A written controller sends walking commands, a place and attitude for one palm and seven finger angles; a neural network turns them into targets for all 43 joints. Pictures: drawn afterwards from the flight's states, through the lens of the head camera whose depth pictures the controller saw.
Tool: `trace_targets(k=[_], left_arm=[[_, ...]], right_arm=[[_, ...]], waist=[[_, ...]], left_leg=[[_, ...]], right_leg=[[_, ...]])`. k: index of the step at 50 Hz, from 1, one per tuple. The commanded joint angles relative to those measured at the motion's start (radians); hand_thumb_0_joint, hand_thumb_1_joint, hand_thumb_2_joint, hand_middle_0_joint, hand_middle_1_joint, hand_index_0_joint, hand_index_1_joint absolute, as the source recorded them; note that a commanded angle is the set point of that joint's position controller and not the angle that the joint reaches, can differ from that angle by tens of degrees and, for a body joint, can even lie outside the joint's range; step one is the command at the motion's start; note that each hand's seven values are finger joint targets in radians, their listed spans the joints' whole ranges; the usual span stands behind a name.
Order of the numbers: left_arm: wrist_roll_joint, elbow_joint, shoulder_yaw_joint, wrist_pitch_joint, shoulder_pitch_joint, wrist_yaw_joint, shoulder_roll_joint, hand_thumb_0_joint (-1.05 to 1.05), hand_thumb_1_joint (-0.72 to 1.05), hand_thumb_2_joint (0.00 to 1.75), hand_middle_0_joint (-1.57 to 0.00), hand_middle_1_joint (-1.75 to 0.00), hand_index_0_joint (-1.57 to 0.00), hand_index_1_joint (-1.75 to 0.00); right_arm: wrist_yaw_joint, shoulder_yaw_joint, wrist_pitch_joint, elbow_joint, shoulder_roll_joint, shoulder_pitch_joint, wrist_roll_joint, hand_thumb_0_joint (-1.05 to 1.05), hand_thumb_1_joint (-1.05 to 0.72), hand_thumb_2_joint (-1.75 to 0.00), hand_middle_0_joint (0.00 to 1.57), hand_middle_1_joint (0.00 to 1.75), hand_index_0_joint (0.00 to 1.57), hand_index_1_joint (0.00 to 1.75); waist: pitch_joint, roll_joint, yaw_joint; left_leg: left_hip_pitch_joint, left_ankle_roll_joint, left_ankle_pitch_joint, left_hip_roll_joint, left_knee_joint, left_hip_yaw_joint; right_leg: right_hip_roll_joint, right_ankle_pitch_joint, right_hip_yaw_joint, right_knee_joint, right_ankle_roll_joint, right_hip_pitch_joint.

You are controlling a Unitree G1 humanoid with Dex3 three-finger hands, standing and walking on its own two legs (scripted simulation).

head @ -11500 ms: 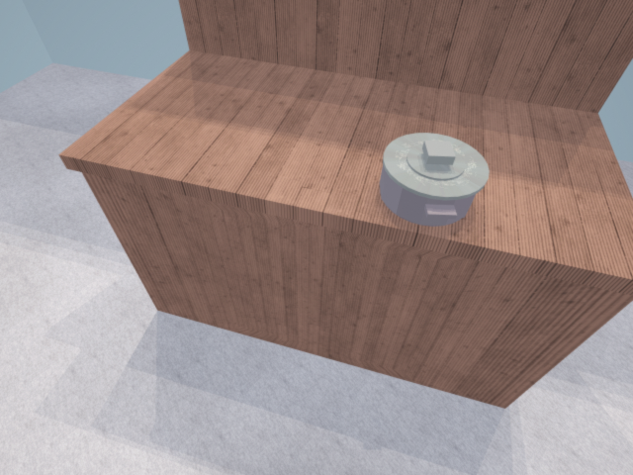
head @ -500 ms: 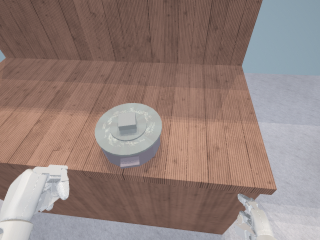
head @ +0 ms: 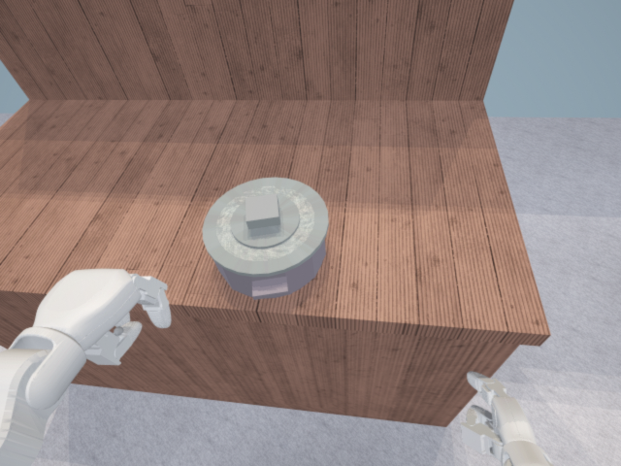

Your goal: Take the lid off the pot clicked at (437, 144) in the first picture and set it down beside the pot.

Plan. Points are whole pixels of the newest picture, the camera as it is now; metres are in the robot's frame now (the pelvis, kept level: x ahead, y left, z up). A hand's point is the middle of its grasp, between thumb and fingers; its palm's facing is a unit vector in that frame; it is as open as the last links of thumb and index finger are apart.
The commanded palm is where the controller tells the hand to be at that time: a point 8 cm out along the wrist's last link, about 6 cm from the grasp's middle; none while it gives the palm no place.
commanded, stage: reach forward and open the fingers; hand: left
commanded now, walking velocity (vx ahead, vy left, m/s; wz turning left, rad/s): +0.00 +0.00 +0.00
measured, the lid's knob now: (262, 211) +0.45 +0.14 +0.05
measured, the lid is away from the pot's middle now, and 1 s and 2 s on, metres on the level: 0.00 0.00 0.00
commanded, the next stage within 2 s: move the open hand above the knob in 0.50 s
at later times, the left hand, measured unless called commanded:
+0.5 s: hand (129, 287) +0.28 +0.25 +0.10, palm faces -0.21 -0.10 -0.97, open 9.8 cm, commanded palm +0.26 +0.25 +0.18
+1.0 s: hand (166, 253) +0.32 +0.22 +0.11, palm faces -0.27 -0.09 -0.96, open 10.0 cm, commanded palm +0.31 +0.22 +0.18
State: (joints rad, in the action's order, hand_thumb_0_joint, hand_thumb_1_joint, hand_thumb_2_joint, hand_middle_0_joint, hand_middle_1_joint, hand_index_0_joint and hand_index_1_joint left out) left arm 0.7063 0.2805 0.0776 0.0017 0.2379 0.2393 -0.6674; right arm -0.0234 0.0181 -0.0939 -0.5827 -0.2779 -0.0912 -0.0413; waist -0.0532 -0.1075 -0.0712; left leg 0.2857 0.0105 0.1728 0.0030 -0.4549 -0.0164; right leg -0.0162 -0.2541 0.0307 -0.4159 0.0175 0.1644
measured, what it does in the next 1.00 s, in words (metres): stands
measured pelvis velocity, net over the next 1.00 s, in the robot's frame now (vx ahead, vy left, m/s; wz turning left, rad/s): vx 0.00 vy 0.00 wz -0.01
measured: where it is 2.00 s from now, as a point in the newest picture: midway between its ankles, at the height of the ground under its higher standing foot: outside the picture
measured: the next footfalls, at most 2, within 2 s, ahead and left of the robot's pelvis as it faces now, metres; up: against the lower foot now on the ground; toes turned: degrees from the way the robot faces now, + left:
none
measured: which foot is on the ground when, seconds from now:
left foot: down 0.00-1.00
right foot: down 0.00-1.00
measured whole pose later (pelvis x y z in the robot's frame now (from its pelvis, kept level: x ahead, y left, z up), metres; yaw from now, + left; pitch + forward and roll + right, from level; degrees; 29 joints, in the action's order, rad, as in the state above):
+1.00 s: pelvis +0.00 +0.00 +0.00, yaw +0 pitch +0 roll +0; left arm 0.76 0.06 -0.07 0.14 -0.22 0.39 -0.63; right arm 0.03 0.03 -0.13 -0.60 -0.29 -0.05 -0.06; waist -0.06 -0.10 -0.05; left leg 0.26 0.01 0.15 0.00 -0.41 -0.01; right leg -0.02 -0.25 0.02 -0.40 0.01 0.16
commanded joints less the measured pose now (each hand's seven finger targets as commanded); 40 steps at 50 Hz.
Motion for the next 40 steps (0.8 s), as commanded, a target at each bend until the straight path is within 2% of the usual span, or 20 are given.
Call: trace_targets(k=[1, 4, 6, 7, 8, 10, 11, 12, 15, 18, 20, 21, 25, 26, 30, 31, 33, 34, 36, 40], left_arm=[[0.029, 0.142, 0.17, 0.012, -0.223, -0.047, -0.248, 0.0, 0.04, 1.16, -0.93, -0.4, -0.93, -0.4], [0.029, 0.127, 0.111, 0.028, -0.265, -0.049, -0.2, 0.0, -0.05, 1.2, -0.89, -0.29, -0.89, -0.29], [0.044, 0.137, 0.154, 0.035, -0.314, -0.044, -0.257, 0.0, -0.11, 1.22, -0.87, -0.22, -0.87, -0.22], [0.033, 0.115, 0.106, 0.043, -0.292, -0.041, -0.201, 0.0, -0.13, 1.24, -0.86, -0.19, -0.86, -0.19], [0.045, 0.099, 0.12, 0.048, -0.33, -0.035, -0.226, 0.0, -0.16, 1.25, -0.85, -0.15, -0.85, -0.15], [0.042, 0.103, 0.089, 0.063, -0.353, -0.03, -0.191, 0.0, -0.22, 1.28, -0.82, -0.08, -0.82, -0.08], [0.049, 0.097, 0.101, 0.061, -0.413, -0.026, -0.227, 0.0, -0.23, 1.28, -0.82, -0.08, -0.82, -0.08], [0.042, 0.089, 0.058, 0.064, -0.41, -0.023, -0.181, 0.0, -0.23, 1.29, -0.82, -0.08, -0.82, -0.08], [0.066, 0.114, 0.114, 0.072, -0.452, -0.016, -0.25, 0.0, -0.23, 1.3, -0.83, -0.08, -0.83, -0.08], [0.051, 0.063, 0.067, 0.076, -0.455, -0.004, -0.196, 0.0, -0.24, 1.31, -0.83, -0.08, -0.83, -0.08], [0.066, 0.041, 0.092, 0.094, -0.493, 0.009, -0.227, 0.0, -0.24, 1.32, -0.83, -0.08, -0.83, -0.08], [0.052, 0.043, 0.042, 0.093, -0.499, 0.013, -0.175, 0.0, -0.24, 1.32, -0.83, -0.08, -0.83, -0.08], [0.077, 0.066, 0.078, 0.099, -0.607, 0.031, -0.245, 0.0, -0.24, 1.33, -0.83, -0.08, -0.83, -0.08], [0.061, 0.081, 0.046, 0.091, -0.606, 0.031, -0.212, 0.0, -0.25, 1.33, -0.83, -0.08, -0.83, -0.08], [0.074, -0.011, 0.107, 0.104, -0.619, 0.046, -0.273, 0.0, -0.25, 1.34, -0.83, -0.08, -0.83, -0.08], [0.059, -0.079, 0.024, 0.141, -0.64, 0.063, -0.202, 0.0, -0.25, 1.34, -0.83, -0.08, -0.83, -0.08], [0.049, -0.037, -0.004, 0.161, -0.659, 0.09, -0.182, 0.0, -0.25, 1.34, -0.83, -0.08, -0.83, -0.08], [0.061, 0.021, 0.014, 0.157, -0.702, 0.099, -0.216, 0.0, -0.25, 1.34, -0.83, -0.08, -0.83, -0.08], [0.062, 0.026, -0.013, 0.153, -0.69, 0.116, -0.184, 0.0, -0.25, 1.34, -0.83, -0.08, -0.83, -0.08], [0.081, -0.047, 0.06, 0.144, -0.74, 0.128, -0.259, 0.0, -0.25, 1.34, -0.83, -0.08, -0.83, -0.08]], right_arm=[[0.011, -0.038, 0.044, 0.147, -0.109, 0.153, 0.009, 0.0, -0.9, -0.9, 0.2, 0.3, 0.2, 0.3], [0.014, -0.039, 0.047, 0.158, -0.095, 0.162, 0.001, 0.0, -0.9, -0.9, 0.2, 0.3, 0.2, 0.3], [0.019, -0.033, 0.048, 0.143, -0.107, 0.174, 0.009, 0.0, -0.9, -0.9, 0.2, 0.3, 0.2, 0.3], [0.02, -0.033, 0.049, 0.156, -0.094, 0.175, 0.002, 0.0, -0.9, -0.9, 0.2, 0.3, 0.2, 0.3], [0.02, -0.03, 0.042, 0.14, -0.105, 0.179, 0.008, 0.0, -0.9, -0.9, 0.2, 0.3, 0.2, 0.3], [0.025, -0.031, 0.049, 0.154, -0.095, 0.207, -0.005, 0.0, -0.9, -0.9, 0.2, 0.3, 0.2, 0.3], [0.023, -0.024, 0.041, 0.137, -0.105, 0.191, 0.007, 0.0, -0.9, -0.9, 0.2, 0.3, 0.2, 0.3], [0.021, -0.029, 0.044, 0.148, -0.093, 0.192, -0.003, 0.0, -0.9, -0.9, 0.2, 0.3, 0.2, 0.3], [0.022, -0.024, 0.05, 0.148, -0.098, 0.221, 0.003, 0.0, -0.9, -0.9, 0.2, 0.3, 0.2, 0.3], [0.025, -0.025, 0.038, 0.135, -0.097, 0.187, 0.002, 0.0, -0.9, -0.9, 0.2, 0.3, 0.2, 0.3], [0.027, -0.02, 0.036, 0.135, -0.102, 0.224, 0.002, 0.0, -0.9, -0.9, 0.2, 0.3, 0.2, 0.3], [0.029, -0.024, 0.032, 0.136, -0.098, 0.191, -0.004, 0.0, -0.9, -0.9, 0.2, 0.3, 0.2, 0.3], [0.026, -0.019, 0.031, 0.137, -0.102, 0.235, -0.002, 0.0, -0.9, -0.9, 0.2, 0.3, 0.2, 0.3], [0.025, -0.02, 0.033, 0.143, -0.094, 0.201, -0.005, 0.0, -0.9, -0.9, 0.2, 0.3, 0.2, 0.3], [0.025, -0.016, 0.022, 0.13, -0.107, 0.221, -0.003, 0.0, -0.9, -0.9, 0.2, 0.3, 0.2, 0.3], [0.028, -0.021, 0.017, 0.123, -0.109, 0.205, -0.01, 0.0, -0.9, -0.9, 0.2, 0.3, 0.2, 0.3], [0.035, -0.026, 0.015, 0.136, -0.108, 0.206, -0.014, 0.0, -0.9, -0.9, 0.2, 0.3, 0.2, 0.3], [0.038, -0.023, 0.019, 0.134, -0.113, 0.216, -0.007, 0.0, -0.9, -0.9, 0.2, 0.3, 0.2, 0.3], [0.039, -0.025, 0.028, 0.141, -0.102, 0.197, -0.008, 0.0, -0.9, -0.9, 0.2, 0.3, 0.2, 0.3], [0.039, -0.022, 0.021, 0.129, -0.115, 0.214, -0.009, 0.0, -0.9, -0.9, 0.2, 0.3, 0.2, 0.3]], waist=[[0.238, 0.026, -0.006], [0.221, 0.006, 0.001], [0.264, 0.021, -0.012], [0.237, 0.026, -0.001], [0.231, 0.025, -0.006], [0.214, 0.002, 0.003], [0.243, 0.017, -0.004], [0.223, 0.015, 0.013], [0.265, 0.004, -0.008], [0.263, 0.014, 0.005], [0.246, 0.023, -0.002], [0.249, 0.035, 0.015], [0.28, 0.006, 0.004], [0.293, -0.003, 0.015], [0.279, 0.038, 0.002], [0.272, 0.034, 0.025], [0.291, 0.041, 0.02], [0.332, 0.016, 0.011], [0.337, 0.048, 0.026], [0.3, 0.083, 0.016]], left_leg=[[-0.196, 0.036, -0.127, -0.024, 0.069, -0.014], [-0.209, 0.033, -0.092, -0.008, 0.091, -0.014], [-0.209, 0.035, -0.103, -0.018, 0.09, -0.021], [-0.207, 0.034, -0.098, -0.01, 0.095, -0.017], [-0.199, 0.029, -0.089, -0.013, 0.103, -0.022], [-0.199, 0.03, -0.061, -0.008, 0.106, -0.017], [-0.201, 0.031, -0.065, -0.018, 0.113, -0.026], [-0.212, 0.032, -0.061, -0.008, 0.11, -0.015], [-0.224, 0.033, -0.097, -0.013, 0.102, -0.024], [-0.234, 0.033, -0.12, -0.011, 0.101, -0.015], [-0.217, 0.033, -0.119, -0.019, 0.101, -0.017], [-0.225, 0.035, -0.126, -0.013, 0.095, -0.007], [-0.239, 0.036, -0.12, -0.026, 0.093, -0.011], [-0.251, 0.038, -0.141, -0.021, 0.088, -0.007], [-0.232, 0.038, -0.155, -0.03, 0.081, -0.004], [-0.215, 0.038, -0.153, -0.031, 0.082, -0.001], [-0.231, 0.04, -0.176, -0.036, 0.078, -0.001], [-0.252, 0.041, -0.204, -0.049, 0.07, -0.003], [-0.263, 0.047, -0.228, -0.042, 0.054, 0.002], [-0.24, 0.048, -0.208, -0.049, 0.054, 0.008]], right_leg=[[0.041, 0.101, 0.009, 0.09, -0.029, 0.05], [0.038, 0.056, 0.012, 0.092, -0.03, 0.042], [0.043, 0.07, 0.007, 0.09, -0.035, 0.033], [0.04, 0.063, 0.011, 0.088, -0.033, 0.028], [0.045, 0.055, 0.015, 0.093, -0.032, 0.05], [0.052, 0.039, 0.005, 0.097, -0.041, 0.042], [0.05, 0.04, 0.014, 0.097, -0.037, 0.042], [0.045, 0.036, 0.011, 0.097, -0.034, 0.037], [0.053, 0.065, 0.001, 0.092, -0.046, 0.025], [0.047, 0.083, 0.013, 0.094, -0.04, 0.023], [0.056, 0.086, 0.007, 0.101, -0.046, 0.04], [0.048, 0.098, 0.014, 0.096, -0.04, 0.023], [0.058, 0.09, 0.004, 0.1, -0.047, 0.033], [0.048, 0.11, 0.01, 0.092, -0.043, 0.006], [0.055, 0.134, 0.002, 0.099, -0.048, 0.021], [0.046, 0.157, 0.009, 0.082, -0.039, -0.006], [0.047, 0.185, 0.012, 0.08, -0.034, -0.009], [0.047, 0.211, 0.009, 0.08, -0.036, -0.01], [0.049, 0.242, 0.013, 0.069, -0.035, -0.023], [0.055, 0.238, 0.005, 0.08, -0.04, 0.008]])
